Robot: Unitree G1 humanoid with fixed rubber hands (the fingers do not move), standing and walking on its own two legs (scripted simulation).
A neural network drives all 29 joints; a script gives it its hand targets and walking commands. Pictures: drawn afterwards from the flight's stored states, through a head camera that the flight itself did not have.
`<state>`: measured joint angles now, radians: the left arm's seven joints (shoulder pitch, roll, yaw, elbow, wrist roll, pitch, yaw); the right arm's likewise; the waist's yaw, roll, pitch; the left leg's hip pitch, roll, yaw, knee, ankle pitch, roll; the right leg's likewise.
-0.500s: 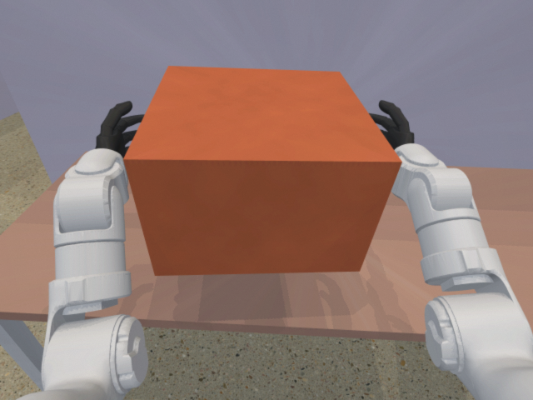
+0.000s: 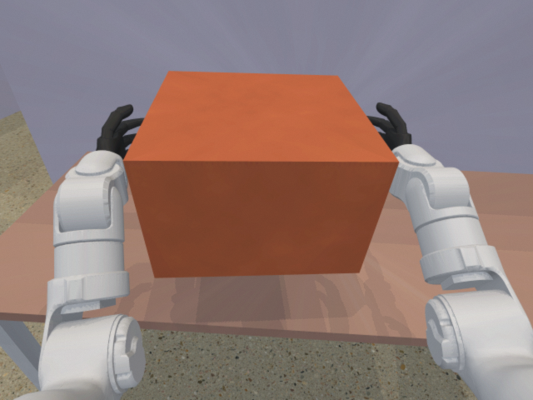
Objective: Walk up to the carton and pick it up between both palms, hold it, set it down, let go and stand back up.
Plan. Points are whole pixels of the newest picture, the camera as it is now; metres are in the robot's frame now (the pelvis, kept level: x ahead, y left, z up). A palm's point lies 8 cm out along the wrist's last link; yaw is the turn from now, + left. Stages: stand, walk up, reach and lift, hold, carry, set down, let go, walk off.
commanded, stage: hold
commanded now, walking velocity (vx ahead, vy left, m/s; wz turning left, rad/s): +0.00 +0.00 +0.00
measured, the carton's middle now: (257, 164) +0.42 +0.00 +0.21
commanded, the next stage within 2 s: none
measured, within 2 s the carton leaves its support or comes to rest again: neither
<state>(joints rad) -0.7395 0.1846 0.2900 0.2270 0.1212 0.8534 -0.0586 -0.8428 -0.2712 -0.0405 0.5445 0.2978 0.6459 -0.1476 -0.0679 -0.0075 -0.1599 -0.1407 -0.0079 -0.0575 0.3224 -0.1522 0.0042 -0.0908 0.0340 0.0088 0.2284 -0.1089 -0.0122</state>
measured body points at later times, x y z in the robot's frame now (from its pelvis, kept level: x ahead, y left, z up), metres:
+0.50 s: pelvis +0.00 +0.00 +0.00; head -0.07 +0.01 +0.44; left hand +0.37 +0.19 +0.26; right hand +0.37 -0.20 +0.25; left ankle +0.01 +0.11 -0.75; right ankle +0.01 -0.11 -0.75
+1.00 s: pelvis +0.00 +0.00 +0.00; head -0.08 +0.01 +0.44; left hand +0.37 +0.19 +0.26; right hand +0.38 -0.20 +0.25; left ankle +0.01 +0.11 -0.75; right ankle +0.01 -0.11 -0.75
